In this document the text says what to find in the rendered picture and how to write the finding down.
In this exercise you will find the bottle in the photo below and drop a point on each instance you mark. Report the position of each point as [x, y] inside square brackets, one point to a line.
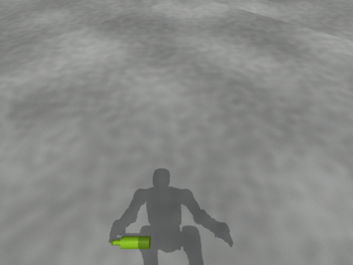
[133, 242]

